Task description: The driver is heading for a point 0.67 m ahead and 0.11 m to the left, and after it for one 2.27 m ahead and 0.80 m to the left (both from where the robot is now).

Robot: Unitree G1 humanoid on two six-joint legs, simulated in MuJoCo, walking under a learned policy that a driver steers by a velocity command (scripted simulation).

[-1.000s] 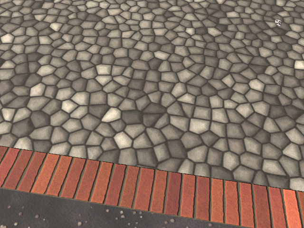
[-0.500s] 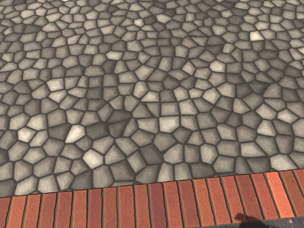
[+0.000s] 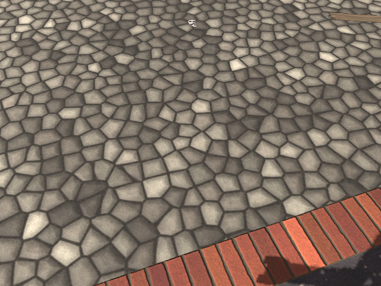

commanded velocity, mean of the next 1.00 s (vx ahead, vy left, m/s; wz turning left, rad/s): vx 0.44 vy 0.00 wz -0.02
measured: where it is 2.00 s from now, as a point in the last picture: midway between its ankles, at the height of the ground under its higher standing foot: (173, 237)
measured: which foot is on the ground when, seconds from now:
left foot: down 0.00-0.00, up 0.02-0.38, down 0.40-0.98, up 1.00-1.00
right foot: down 0.00-0.42, up 0.44-0.92, down 0.94-1.00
